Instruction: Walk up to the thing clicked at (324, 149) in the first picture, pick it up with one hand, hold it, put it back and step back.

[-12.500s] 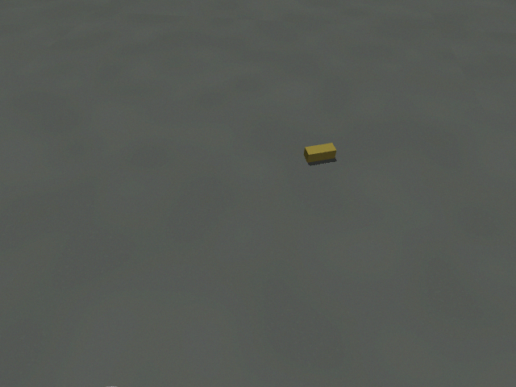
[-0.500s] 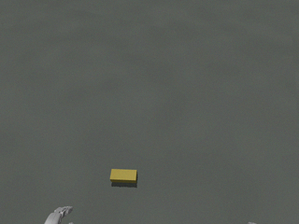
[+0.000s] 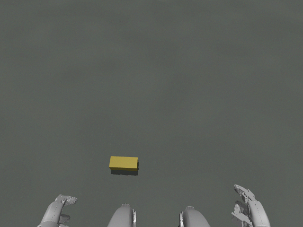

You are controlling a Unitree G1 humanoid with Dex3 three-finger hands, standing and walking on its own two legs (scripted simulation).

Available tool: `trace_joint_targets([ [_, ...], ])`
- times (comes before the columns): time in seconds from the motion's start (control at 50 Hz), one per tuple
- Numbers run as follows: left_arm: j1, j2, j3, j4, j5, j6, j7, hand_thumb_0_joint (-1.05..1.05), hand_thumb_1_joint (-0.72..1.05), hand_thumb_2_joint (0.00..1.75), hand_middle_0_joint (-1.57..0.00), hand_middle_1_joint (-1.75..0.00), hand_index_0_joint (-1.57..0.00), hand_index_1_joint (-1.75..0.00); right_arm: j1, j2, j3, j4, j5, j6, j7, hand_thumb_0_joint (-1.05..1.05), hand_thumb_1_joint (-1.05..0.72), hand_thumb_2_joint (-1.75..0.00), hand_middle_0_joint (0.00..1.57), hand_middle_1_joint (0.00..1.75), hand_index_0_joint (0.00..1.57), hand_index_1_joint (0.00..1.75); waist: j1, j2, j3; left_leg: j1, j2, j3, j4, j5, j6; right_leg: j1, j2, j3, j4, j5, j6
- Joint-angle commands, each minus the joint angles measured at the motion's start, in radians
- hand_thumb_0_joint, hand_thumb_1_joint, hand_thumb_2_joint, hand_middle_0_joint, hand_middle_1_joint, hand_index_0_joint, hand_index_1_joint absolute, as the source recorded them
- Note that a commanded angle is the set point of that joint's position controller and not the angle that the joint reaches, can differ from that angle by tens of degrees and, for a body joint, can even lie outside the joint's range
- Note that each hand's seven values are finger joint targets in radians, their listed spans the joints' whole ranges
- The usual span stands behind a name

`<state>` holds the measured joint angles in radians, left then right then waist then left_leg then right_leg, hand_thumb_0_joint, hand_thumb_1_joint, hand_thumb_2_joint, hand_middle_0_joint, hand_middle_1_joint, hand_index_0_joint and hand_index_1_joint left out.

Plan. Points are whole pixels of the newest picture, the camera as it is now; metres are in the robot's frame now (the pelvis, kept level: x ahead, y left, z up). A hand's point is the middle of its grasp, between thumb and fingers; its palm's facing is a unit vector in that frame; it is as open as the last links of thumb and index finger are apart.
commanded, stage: rise first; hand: left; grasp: from above
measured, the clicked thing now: (124, 163) +0.46 +0.20 -0.68
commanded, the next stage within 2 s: none
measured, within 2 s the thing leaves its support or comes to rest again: neither
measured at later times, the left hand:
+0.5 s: hand (83, 210) +0.18 +0.26 -0.27, palm faces -0.41 -0.66 -0.63, open 14.2 cm
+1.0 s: hand (99, 180) +0.31 +0.27 -0.44, palm faces -0.50 -0.17 -0.85, open 14.0 cm
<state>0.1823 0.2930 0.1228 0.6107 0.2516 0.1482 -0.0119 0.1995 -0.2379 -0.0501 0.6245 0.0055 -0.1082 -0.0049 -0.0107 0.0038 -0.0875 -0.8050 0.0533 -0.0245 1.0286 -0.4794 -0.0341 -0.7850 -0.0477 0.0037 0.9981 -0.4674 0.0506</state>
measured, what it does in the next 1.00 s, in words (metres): lowers itself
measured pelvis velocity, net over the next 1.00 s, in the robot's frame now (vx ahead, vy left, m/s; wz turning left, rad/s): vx -0.09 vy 0.00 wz -0.05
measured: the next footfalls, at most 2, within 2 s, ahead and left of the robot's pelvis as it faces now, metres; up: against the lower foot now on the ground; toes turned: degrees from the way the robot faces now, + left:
none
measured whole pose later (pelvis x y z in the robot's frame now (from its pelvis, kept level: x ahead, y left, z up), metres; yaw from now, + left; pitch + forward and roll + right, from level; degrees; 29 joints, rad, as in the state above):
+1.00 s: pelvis -0.09 +0.00 -0.30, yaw -3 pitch +33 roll -4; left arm -0.63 0.58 0.08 1.04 1.02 -0.19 0.18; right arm 0.14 -0.27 -0.06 0.73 -0.05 -0.06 0.07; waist -0.09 0.02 -0.11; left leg -2.07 0.02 -0.13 2.15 -0.66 -0.06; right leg -2.03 -0.02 0.02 2.10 -0.65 0.06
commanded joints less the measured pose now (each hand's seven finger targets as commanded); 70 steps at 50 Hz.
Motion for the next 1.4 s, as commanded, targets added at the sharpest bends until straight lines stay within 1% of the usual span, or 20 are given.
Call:
trace_joint_targets([
  [0.0,0.045,0.185,0.058,-0.233,0.026,0.005,0.033,0.0,-0.54,0.97,-0.09,-1.08,-0.09,-1.08,0.02,-0.144,-0.061,-0.139,0.004,-0.053,-0.013,0.0,-0.88,-0.9,0.2,0.3,0.2,0.3,-0.018,0.048,-0.268,0.12,-0.036,0.034,-0.066,0.297,0.03,0.079,0.046,-0.04,-0.065,0.26,-0.054],
  [0.02,0.035,0.181,0.05,-0.295,0.025,0.008,0.034,0.0,-0.54,0.97,-0.1,-1.06,-0.09,-1.07,0.006,-0.139,-0.058,-0.162,0.004,-0.057,-0.014,0.0,-0.88,-0.9,0.2,0.3,0.2,0.3,-0.017,0.054,-0.271,0.114,-0.036,0.034,-0.055,0.288,0.031,0.069,0.046,-0.04,-0.058,0.253,-0.053],
  [0.06,0.108,0.163,0.046,-0.246,0.037,0.029,0.037,0.0,-0.53,0.97,-0.09,-1.07,-0.09,-1.07,0.014,-0.141,-0.055,-0.147,0.002,-0.061,-0.011,0.0,-0.88,-0.9,0.2,0.3,0.2,0.3,-0.016,0.056,-0.246,0.079,-0.03,0.019,-0.045,0.282,0.025,0.029,0.049,-0.047,-0.021,0.226,-0.058],
  [0.1,0.105,0.176,0.052,-0.36,0.042,0.03,0.041,0.0,-0.54,0.97,-0.07,-1.07,-0.08,-1.07,-0.005,-0.14,-0.058,-0.193,0.0,-0.068,-0.011,0.0,-0.88,-0.9,0.2,0.3,0.2,0.3,-0.008,0.082,-0.309,0.088,-0.025,0.008,-0.015,0.332,0.025,0.017,0.049,-0.05,0.015,0.255,-0.061],
  [0.14,0.167,0.154,0.04,-0.302,0.051,0.051,0.041,0.0,-0.55,0.96,-0.08,-1.09,-0.08,-1.08,0.019,-0.138,-0.056,-0.167,0.0,-0.065,-0.006,0.0,-0.9,-0.9,0.2,0.3,0.2,0.3,-0.022,0.056,-0.283,0.04,-0.028,0.008,0.01,0.32,0.026,-0.009,0.05,-0.052,0.033,0.248,-0.059],
  [0.16,0.116,0.17,0.04,-0.404,0.051,0.045,0.043,0.0,-0.55,0.97,-0.07,-1.08,-0.08,-1.07,-0.001,-0.137,-0.055,-0.203,0.0,-0.071,-0.005,0.0,-0.89,-0.9,0.2,0.3,0.2,0.3,-0.014,0.085,-0.311,0.04,-0.028,0.009,0.024,0.331,0.025,-0.017,0.046,-0.048,0.048,0.26,-0.061],
  [0.22,0.084,0.168,0.027,-0.326,0.082,0.042,0.043,0.0,-0.57,0.98,-0.07,-1.07,-0.07,-1.07,0.0,-0.139,-0.053,-0.184,-0.003,-0.075,-0.002,0.0,-0.9,-0.9,0.2,0.3,0.2,0.3,-0.039,0.061,-0.285,-0.035,-0.027,0.004,0.078,0.278,0.029,-0.101,0.048,-0.049,0.096,0.214,-0.062],
  [0.36,-0.101,0.198,0.013,-0.196,0.234,-0.085,0.068,0.0,-0.55,1.0,-0.07,-1.06,-0.06,-1.07,-0.029,-0.161,-0.063,-0.165,-0.005,-0.106,0.027,0.0,-0.87,-0.89,0.2,0.3,0.2,0.3,-0.046,0.044,-0.36,-0.275,-0.044,0.005,0.292,0.134,0.032,-0.34,0.042,-0.037,0.31,0.111,-0.063],
  [0.46,-0.254,0.29,0.043,-0.16,0.352,-0.179,0.118,0.0,-0.56,0.98,-0.07,-1.06,-0.07,-1.06,-0.058,-0.186,-0.076,-0.146,0.0,-0.118,0.032,0.0,-0.91,-0.9,0.2,0.3,0.2,0.3,-0.022,0.094,-0.495,-0.384,-0.048,0.004,0.416,0.095,0.028,-0.48,0.039,-0.028,0.454,0.085,-0.069],
  [0.56,-0.421,0.339,0.044,-0.056,0.455,-0.21,0.155,0.0,-0.56,0.99,-0.06,-1.07,-0.07,-1.07,-0.035,-0.206,-0.09,-0.084,-0.006,-0.098,0.037,0.0,-0.91,-0.91,0.2,0.3,0.2,0.3,-0.026,0.1,-0.594,-0.483,-0.05,0.007,0.556,0.152,0.035,-0.598,0.042,-0.037,0.577,0.125,-0.071],
  [0.76,-0.836,0.491,0.047,0.146,0.648,-0.294,0.184,0.0,-0.57,1.02,-0.07,-1.07,-0.08,-1.07,0.015,-0.221,-0.099,-0.017,-0.031,-0.042,0.055,0.0,-0.92,-0.91,0.2,0.3,0.2,0.3,-0.038,0.053,-0.69,-0.753,-0.057,0.03,0.776,-0.022,0.05,-0.732,0.046,-0.049,0.729,-0.03,-0.065],
  [0.8,-0.881,0.481,0.026,0.195,0.675,-0.314,0.19,0.0,-0.55,1.03,-0.06,-1.06,-0.07,-1.06,0.029,-0.224,-0.097,-0.009,-0.036,-0.03,0.058,0.0,-0.9,-0.9,0.2,0.3,0.2,0.3,-0.053,0.04,-0.677,-0.789,-0.059,0.025,0.799,-0.063,0.053,-0.777,0.05,-0.06,0.753,-0.075,-0.066],
  [0.84,-0.968,0.541,0.044,0.175,0.709,-0.334,0.203,0.0,-0.55,1.03,-0.07,-1.06,-0.07,-1.06,0.043,-0.226,-0.097,-0.005,-0.041,-0.016,0.06,0.0,-0.9,-0.91,0.2,0.3,0.2,0.3,-0.051,0.067,-0.733,-0.796,-0.061,0.034,0.834,-0.056,0.054,-0.769,0.05,-0.059,0.774,-0.073,-0.065],
  [0.86,-0.948,0.539,0.039,0.266,0.731,-0.334,0.209,0.0,-0.55,1.03,-0.06,-1.07,-0.07,-1.06,0.064,-0.23,-0.092,0.018,-0.043,-0.005,0.061,0.0,-0.9,-0.91,0.2,0.3,0.2,0.3,-0.064,0.046,-0.705,-0.822,-0.062,0.03,0.847,-0.063,0.056,-0.793,0.053,-0.065,0.79,-0.08,-0.065],
  [1.0,-1.149,0.586,0.009,0.343,0.825,-0.371,0.259,0.0,-0.54,1.03,-0.07,-1.02,-0.07,-1.01,0.087,-0.238,-0.081,0.049,-0.066,0.049,0.07,0.0,-0.9,-0.9,0.2,0.3,0.2,0.3,-0.11,0.135,-0.631,-0.862,-0.067,0.007,0.885,-0.186,0.054,-0.984,0.059,-0.1,0.869,-0.19,-0.076],
  [1.16,-1.28,0.627,-0.006,0.429,0.928,-0.4,0.312,0.0,-0.55,1.03,-0.06,-0.99,-0.06,-0.99,0.099,-0.254,-0.059,0.066,-0.089,0.074,0.081,0.0,-0.9,-0.91,0.2,0.3,0.2,0.3,-0.141,0.207,-0.653,-0.865,-0.074,0.002,0.947,-0.133,0.05,-1.063,0.056,-0.121,0.951,-0.123,-0.083],
  [1.24,-1.245,0.627,-0.012,0.563,0.982,-0.394,0.332,0.0,-0.53,1.02,-0.06,-0.99,-0.07,-0.99,0.128,-0.255,-0.051,0.099,-0.105,0.085,0.089,0.0,-0.9,-0.9,0.2,0.3,0.2,0.3,-0.157,0.194,-0.636,-0.899,-0.079,0.009,0.987,-0.078,0.053,-1.072,0.059,-0.126,0.981,-0.075,-0.083],
  [1.28,-1.347,0.643,-0.01,0.475,0.993,-0.408,0.347,0.0,-0.53,1.01,-0.06,-0.99,-0.07,-0.98,0.118,-0.255,-0.049,0.079,-0.109,0.086,0.095,0.0,-0.9,-0.9,0.2,0.3,0.2,0.3,-0.154,0.237,-0.682,-0.87,-0.079,0.007,0.993,-0.066,0.051,-1.08,0.055,-0.126,0.992,-0.06,-0.084],
  [1.32,-1.339,0.61,-0.034,0.544,1.009,-0.406,0.352,0.0,-0.53,1.0,-0.06,-1.0,-0.07,-0.98,0.116,-0.259,-0.046,0.087,-0.118,0.087,0.1,0.0,-0.9,-0.9,0.2,0.3,0.2,0.3,-0.183,0.232,-0.647,-0.877,-0.075,-0.001,1.003,-0.063,0.05,-1.103,0.054,-0.134,1.006,-0.052,-0.082],
  [1.38,-1.342,0.636,-0.021,0.62,1.032,-0.411,0.37,0.0,-0.52,0.99,-0.06,-1.0,-0.08,-0.98,0.116,-0.264,-0.039,0.096,-0.125,0.089,0.104,0.0,-0.9,-0.9,0.2,0.3,0.2,0.3,-0.184,0.237,-0.629,-0.896,-0.076,-0.009,1.009,-0.077,0.048,-1.135,0.054,-0.138,1.027,-0.064,-0.082],
])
